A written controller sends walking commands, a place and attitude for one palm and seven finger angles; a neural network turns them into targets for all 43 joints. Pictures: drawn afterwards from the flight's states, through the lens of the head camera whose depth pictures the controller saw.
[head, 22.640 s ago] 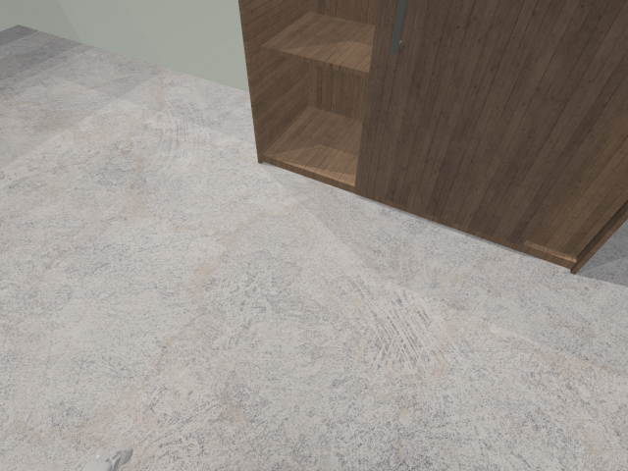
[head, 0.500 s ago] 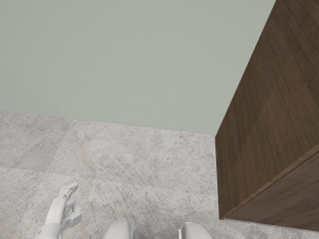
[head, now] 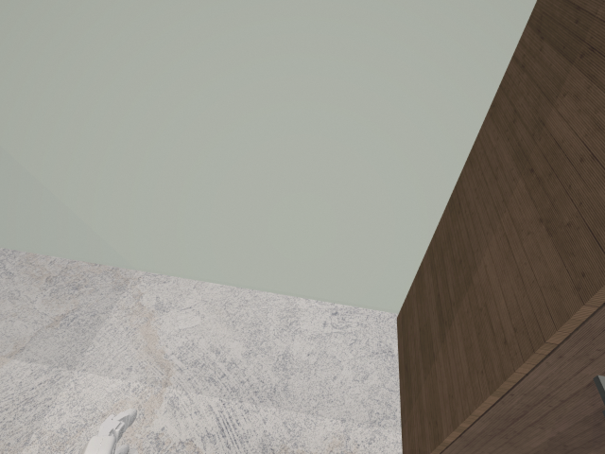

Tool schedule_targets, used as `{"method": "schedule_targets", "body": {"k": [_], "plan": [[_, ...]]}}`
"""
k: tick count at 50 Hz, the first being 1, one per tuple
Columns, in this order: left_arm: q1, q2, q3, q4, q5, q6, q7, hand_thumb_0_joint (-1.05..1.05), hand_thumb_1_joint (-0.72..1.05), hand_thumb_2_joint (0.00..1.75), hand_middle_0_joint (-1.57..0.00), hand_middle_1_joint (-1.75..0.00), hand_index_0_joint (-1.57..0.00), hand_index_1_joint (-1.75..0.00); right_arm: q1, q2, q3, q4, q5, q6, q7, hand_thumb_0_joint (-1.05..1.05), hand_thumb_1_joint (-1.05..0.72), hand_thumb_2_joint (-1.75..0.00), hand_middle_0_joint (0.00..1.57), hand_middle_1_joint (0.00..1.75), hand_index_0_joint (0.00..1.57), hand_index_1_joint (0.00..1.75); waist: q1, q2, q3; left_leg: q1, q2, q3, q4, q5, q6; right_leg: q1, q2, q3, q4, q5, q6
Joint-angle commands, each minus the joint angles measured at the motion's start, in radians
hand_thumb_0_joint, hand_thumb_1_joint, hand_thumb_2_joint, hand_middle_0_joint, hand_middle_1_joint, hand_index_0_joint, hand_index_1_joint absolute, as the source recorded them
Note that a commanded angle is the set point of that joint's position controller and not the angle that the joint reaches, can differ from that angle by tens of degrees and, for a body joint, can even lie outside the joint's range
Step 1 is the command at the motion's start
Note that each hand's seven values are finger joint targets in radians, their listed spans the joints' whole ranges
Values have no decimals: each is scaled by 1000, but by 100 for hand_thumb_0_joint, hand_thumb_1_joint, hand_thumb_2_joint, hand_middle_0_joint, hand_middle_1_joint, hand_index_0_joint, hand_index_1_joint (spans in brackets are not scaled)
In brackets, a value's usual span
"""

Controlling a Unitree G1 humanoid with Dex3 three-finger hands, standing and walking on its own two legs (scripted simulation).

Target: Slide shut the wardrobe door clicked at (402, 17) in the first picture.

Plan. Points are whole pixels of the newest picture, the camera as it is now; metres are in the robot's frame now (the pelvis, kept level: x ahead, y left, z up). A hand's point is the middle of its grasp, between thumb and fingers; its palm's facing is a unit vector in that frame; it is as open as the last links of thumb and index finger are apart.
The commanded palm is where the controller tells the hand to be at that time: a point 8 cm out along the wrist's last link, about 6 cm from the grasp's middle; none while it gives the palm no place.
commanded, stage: stop walking and hold the door there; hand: right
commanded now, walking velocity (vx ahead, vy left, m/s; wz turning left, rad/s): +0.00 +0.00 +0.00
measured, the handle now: out of the picture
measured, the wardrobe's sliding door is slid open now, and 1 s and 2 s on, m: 0.00 0.00 0.00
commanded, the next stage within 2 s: loosen the grip on the handle in 1.66 s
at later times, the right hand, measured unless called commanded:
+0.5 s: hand out of the picture +0.20 -0.41 +0.07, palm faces +0.60 +0.68 -0.43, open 6.6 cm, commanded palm +0.15 -0.41 +0.06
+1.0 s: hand out of the picture +0.19 -0.41 +0.07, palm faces +0.49 +0.81 -0.32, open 6.3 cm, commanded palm +0.15 -0.42 +0.06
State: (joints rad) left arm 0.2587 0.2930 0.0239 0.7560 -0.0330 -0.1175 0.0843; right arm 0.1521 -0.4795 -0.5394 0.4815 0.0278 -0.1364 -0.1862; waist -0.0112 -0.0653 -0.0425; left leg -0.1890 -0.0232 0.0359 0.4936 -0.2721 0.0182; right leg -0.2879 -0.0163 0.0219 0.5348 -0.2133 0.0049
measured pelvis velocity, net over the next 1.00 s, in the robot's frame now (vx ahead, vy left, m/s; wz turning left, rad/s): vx -0.07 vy -0.12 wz -0.05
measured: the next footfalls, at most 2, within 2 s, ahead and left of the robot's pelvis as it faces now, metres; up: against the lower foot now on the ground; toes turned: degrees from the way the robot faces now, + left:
right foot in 0.48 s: +0.02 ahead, -0.20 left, +0.00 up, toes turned -6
left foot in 0.72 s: -0.03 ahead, -0.01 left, +0.00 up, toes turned -3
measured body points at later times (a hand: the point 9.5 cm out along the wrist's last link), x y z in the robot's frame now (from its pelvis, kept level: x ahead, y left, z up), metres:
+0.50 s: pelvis -0.03 -0.06 -0.01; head -0.02 -0.04 +0.44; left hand +0.14 +0.21 -0.12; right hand +0.16 -0.44 +0.09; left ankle +0.00 +0.11 -0.73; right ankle +0.00 -0.18 -0.74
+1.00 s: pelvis -0.07 -0.12 +0.00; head -0.08 -0.11 +0.45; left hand +0.07 +0.11 -0.11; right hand +0.16 -0.45 +0.09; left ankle -0.09 +0.00 -0.72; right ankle -0.02 -0.20 -0.74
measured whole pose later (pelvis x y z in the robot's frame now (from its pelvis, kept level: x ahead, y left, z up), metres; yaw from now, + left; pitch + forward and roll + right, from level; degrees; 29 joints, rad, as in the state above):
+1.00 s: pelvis -0.07 -0.12 +0.00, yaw -3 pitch -1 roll +0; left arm 0.24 0.23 -0.03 0.72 -0.01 -0.05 0.09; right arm 0.05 -0.33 -0.25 0.29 0.03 -0.13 -0.19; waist -0.01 -0.03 -0.01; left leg -0.21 0.01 0.00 0.59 -0.39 0.01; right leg -0.26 0.05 -0.08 0.40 -0.13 -0.07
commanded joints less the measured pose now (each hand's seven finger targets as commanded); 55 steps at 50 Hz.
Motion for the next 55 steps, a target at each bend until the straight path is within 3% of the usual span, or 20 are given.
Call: {"method": "schedule_targets", "body": {"k": [1, 10, 14, 17, 19, 23, 27, 28, 30, 34, 35, 37, 38, 40, 42, 44, 46, 48, 52, 55], "plan": [[-97, 111, 30, -153, -1, -41, 18, 0, 90, 90, -20, -30, -20, -30, -101, -200, 32, -101, -14, -35, 18, 0, -90, -90, 45, 140, 45, 140, 29, 17, 33, -114, 97, -99, -134, -38, 11, 38, -94, 98, -163, -50, -41], [-92, 111, 34, -170, -3, -42, 19, 0, 90, 90, -20, -30, -20, -30, -100, -171, 65, -85, -21, -52, 17, 0, -90, -90, 45, 140, 45, 140, 18, 36, 1, -53, 110, -109, -164, 21, 9, 28, -71, 60, -161, -30, -35], [-90, 114, 48, -169, -7, -32, 6, 0, 90, 90, -20, -30, -20, -30, -105, -174, 68, -92, -23, -60, 16, 0, -90, -90, 45, 140, 45, 140, 15, 140, -13, -55, 264, -215, -158, 307, 71, 3, -31, 29, 59, 117, -9], [-101, 114, 46, -168, -13, -27, -2, 0, 90, 90, -20, -30, -20, -30, -126, -175, 66, -108, -20, -74, 21, 0, -90, -90, 45, 140, 45, 140, 2, 241, -3, -22, 414, -252, -105, 564, 140, -128, -28, 69, 265, -202, -2], [-118, 103, 35, -164, -12, -20, -2, 0, 90, 90, -20, -30, -20, -30, -148, -168, 72, -125, -24, -71, 20, 0, -90, -90, 45, 140, 45, 140, 12, 255, 1, -25, 437, -211, -43, 667, 128, -125, -57, 90, 257, -222, -3], [-156, 86, 28, -176, -10, 12, 12, 0, 90, 90, -20, -30, -20, -30, -175, -111, 146, -246, -18, -62, 17, 0, -90, -90, 45, 140, 45, 140, 28, 144, -40, -113, 322, -69, 89, 444, 20, 63, -51, -23, -20, 168, 0], [-176, 69, 16, -233, -6, -3, 0, 0, 90, 90, -20, -30, -20, -30, -198, 23, 268, -469, -10, -89, 30, 0, -90, -90, 45, 140, 45, 140, 17, -218, -96, -176, 84, 49, 534, -325, -51, -3, -258, 252, -251, 179, -165], [-172, 57, 15, -227, -7, -17, -2, 0, 90, 90, -20, -30, -20, -30, -202, 19, 269, -497, -9, -93, 27, 0, -90, -90, 45, 140, 45, 140, 12, -169, -97, -192, 90, 29, 581, -339, -43, 17, -264, 255, -225, 181, -205], [-103, 89, 40, -188, -6, -25, -6, 0, 90, 90, -20, -30, -20, -30, -157, -18, 214, -413, -2, -63, 27, 0, -90, -90, 45, 140, 45, 140, 19, 5, -134, -185, 80, 28, 476, -264, -45, 107, -230, 218, -184, 203, -192], [-136, 61, -5, -218, 6, -10, -7, 0, 90, 90, -20, -30, -20, -30, -243, 41, 296, -404, -2, -21, 37, 0, -90, -90, 45, 140, 45, 140, 10, -61, -96, 32, 53, 43, -9, -167, 2, 24, -158, 138, -273, -204, -77], [-132, 58, -10, -221, 15, -4, -7, 0, 90, 90, -20, -30, -20, -30, -249, 34, 303, -383, -9, -19, 40, 0, -90, -90, 45, 140, 45, 140, 19, -15, -65, 58, 84, -29, -142, -141, 39, -14, -106, 91, -232, -235, -26], [-129, 54, -8, -213, 28, 6, -9, 0, 90, 90, -20, -30, -20, -30, -289, -23, 263, -349, -2, -19, 39, 0, -90, -90, 45, 140, 45, 140, 37, 192, -55, -126, 270, -255, -272, -240, 139, 95, -21, -18, 11, -87, 54], [-124, 63, -3, -196, 5, 12, -7, 0, 90, 90, -20, -30, -20, -30, -292, -19, 252, -281, 9, -3, 41, 0, -90, -90, 45, 140, 45, 140, 34, 367, -47, -202, 288, -270, -291, -298, 146, 96, -5, -5, 127, -90, 25], [-136, 56, -18, -195, 5, 9, -3, 0, 90, 90, -20, -30, -20, -30, -353, 62, 329, -298, 4, 3, 47, 0, -90, -90, 45, 140, 45, 140, 40, 296, -44, -127, 247, -164, -193, -25, 103, 66, -33, -6, 37, -25, -11], [-121, 67, -14, -183, 12, 4, 8, 0, 90, 90, -20, -30, -20, -30, -313, 65, 335, -315, -3, -13, 46, 0, -90, -90, 45, 140, 45, 140, 41, 76, -101, -119, 140, -55, -48, 34, 23, 204, -91, 17, -117, 124, -27], [-125, 64, -21, -197, 14, 9, 9, 0, 90, 90, -20, -30, -20, -30, -292, 113, 394, -351, 0, -21, 54, 0, -90, -90, 45, 140, 45, 140, 44, -64, -93, -143, 55, -23, 51, -122, -16, 200, -192, 214, -280, -99, -46], [-145, 56, -26, -196, 22, 16, 16, 0, 90, 90, -20, -30, -20, -30, -269, 103, 380, -331, -3, -27, 39, 0, -90, -90, 45, 140, 45, 140, 37, -55, -29, -144, 41, -61, 173, -165, -14, 107, -259, 353, -444, -351, -60], [-143, 57, -22, -194, 18, 22, 20, 0, 90, 90, -20, -30, -20, -30, -266, 78, 360, -333, -3, -33, 31, 0, -90, -90, 45, 140, 45, 140, 26, 25, -39, -108, 45, -60, 105, -138, -8, 121, -247, 289, -437, -298, -56], [-117, 68, -16, -202, 18, 15, 11, 0, 90, 90, -20, -30, -20, -30, -283, 136, 430, -328, -15, -33, 39, 0, -90, -90, 45, 140, 45, 140, 32, -39, -61, 3, 37, -43, -64, -60, 5, 105, -186, 132, -414, -262, -6], [-117, 69, -12, -207, 17, 15, 8, 0, 90, 90, -20, -30, -20, -30, -285, 120, 417, -297, -19, -32, 37, 0, -90, -90, 45, 140, 45, 140, 32, 31, -47, -9, 56, -71, -135, -58, 13, 92, -159, 95, -371, -229, -10]]}}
